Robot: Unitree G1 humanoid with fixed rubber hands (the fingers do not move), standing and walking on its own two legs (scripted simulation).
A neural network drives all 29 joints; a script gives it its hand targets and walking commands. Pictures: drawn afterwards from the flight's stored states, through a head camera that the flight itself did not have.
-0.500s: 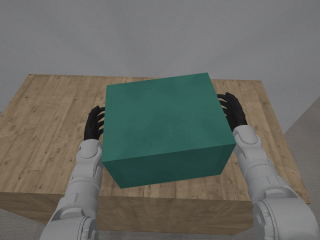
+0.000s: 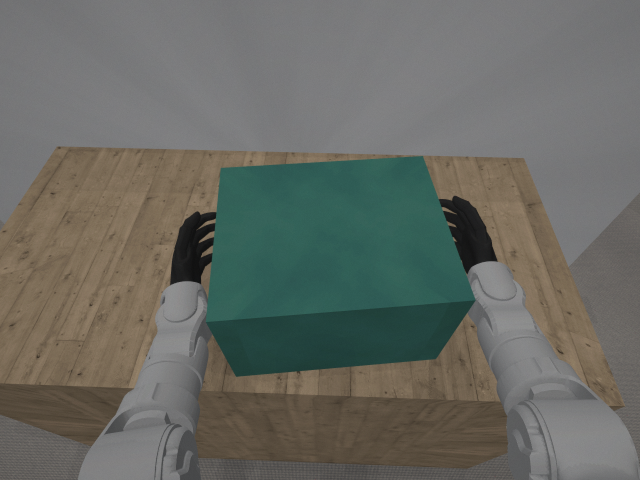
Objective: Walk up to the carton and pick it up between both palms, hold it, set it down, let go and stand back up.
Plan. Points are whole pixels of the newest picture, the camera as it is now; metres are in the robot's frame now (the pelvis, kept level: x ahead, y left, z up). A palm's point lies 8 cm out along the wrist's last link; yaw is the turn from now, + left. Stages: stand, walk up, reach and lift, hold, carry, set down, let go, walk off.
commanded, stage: set down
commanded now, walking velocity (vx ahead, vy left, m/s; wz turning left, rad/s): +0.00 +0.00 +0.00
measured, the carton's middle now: (330, 265) +0.41 +0.02 +0.00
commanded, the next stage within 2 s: none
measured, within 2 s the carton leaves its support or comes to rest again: neither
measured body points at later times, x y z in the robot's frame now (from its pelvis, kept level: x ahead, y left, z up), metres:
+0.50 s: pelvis +0.00 +0.00 +0.00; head +0.06 +0.00 +0.45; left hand +0.39 +0.20 +0.02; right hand +0.42 -0.17 +0.04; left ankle +0.00 +0.09 -0.75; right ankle +0.00 -0.13 -0.75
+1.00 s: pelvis -0.01 -0.02 -0.01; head +0.09 -0.03 +0.43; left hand +0.37 +0.22 -0.03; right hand +0.42 -0.18 +0.00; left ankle +0.00 +0.09 -0.75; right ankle +0.00 -0.13 -0.75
